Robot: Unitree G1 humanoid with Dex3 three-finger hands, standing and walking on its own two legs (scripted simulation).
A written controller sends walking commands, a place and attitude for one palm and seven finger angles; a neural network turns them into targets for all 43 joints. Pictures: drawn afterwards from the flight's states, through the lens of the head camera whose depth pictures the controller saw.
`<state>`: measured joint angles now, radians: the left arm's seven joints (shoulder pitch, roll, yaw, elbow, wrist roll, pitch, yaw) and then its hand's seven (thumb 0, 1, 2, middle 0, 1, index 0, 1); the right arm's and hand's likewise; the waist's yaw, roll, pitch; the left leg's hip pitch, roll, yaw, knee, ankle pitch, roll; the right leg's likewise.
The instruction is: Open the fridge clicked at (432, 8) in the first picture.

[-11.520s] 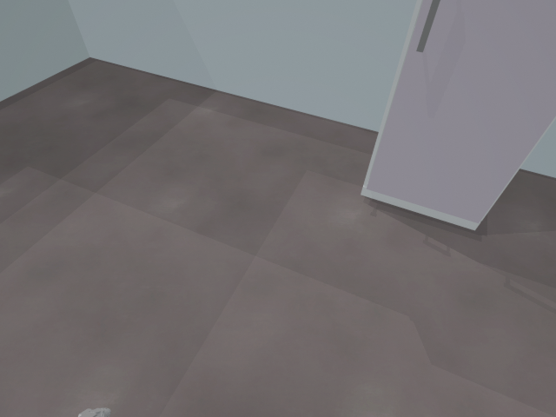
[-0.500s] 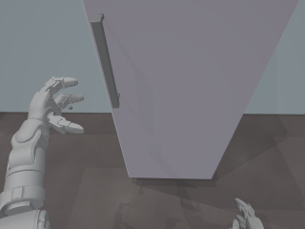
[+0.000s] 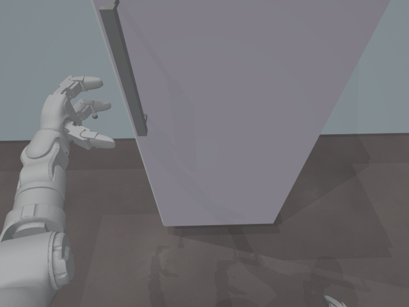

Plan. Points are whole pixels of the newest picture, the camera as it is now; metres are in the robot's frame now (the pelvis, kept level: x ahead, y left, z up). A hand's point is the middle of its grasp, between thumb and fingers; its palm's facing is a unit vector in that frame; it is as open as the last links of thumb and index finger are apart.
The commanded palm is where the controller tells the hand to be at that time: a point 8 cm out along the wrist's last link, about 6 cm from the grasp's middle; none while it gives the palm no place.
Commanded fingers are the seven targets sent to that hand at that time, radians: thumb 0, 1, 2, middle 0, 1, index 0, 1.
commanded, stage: move the hooked fingers beside the handle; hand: left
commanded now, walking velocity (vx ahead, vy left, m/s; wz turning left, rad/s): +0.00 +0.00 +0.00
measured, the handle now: (130, 77) +0.52 +0.17 +0.17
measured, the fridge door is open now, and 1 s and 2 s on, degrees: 0 0 0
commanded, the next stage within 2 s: feel for the door with the fingertips in 1.04 s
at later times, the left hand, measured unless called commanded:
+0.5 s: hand (104, 107) +0.46 +0.21 +0.15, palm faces +0.03 -1.00 +0.00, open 14.0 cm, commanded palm +0.43 +0.26 +0.15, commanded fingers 0.00 -0.50 0.30 -0.30 -1.20 -0.30 -1.20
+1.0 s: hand (108, 109) +0.45 +0.20 +0.15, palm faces +0.04 -1.00 -0.02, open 14.0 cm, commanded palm +0.43 +0.26 +0.15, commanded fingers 0.00 -0.50 0.30 -0.30 -1.20 -0.30 -1.20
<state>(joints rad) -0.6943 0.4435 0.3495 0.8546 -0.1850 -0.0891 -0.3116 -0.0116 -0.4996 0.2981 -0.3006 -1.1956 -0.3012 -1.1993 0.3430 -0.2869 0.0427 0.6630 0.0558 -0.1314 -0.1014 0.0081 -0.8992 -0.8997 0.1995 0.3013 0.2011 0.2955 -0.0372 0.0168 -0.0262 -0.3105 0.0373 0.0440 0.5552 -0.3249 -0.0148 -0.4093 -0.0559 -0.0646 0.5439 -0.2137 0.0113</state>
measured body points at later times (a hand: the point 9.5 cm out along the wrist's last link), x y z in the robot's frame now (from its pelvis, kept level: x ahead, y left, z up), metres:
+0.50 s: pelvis +0.01 +0.00 +0.00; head +0.05 +0.00 +0.45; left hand +0.45 +0.27 +0.15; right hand +0.07 -0.26 -0.12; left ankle -0.03 +0.13 -0.73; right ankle +0.04 -0.13 -0.73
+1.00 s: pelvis +0.00 +0.00 +0.00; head +0.04 -0.01 +0.44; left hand +0.45 +0.26 +0.15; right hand +0.09 -0.26 -0.12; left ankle -0.03 +0.13 -0.73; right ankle +0.04 -0.13 -0.73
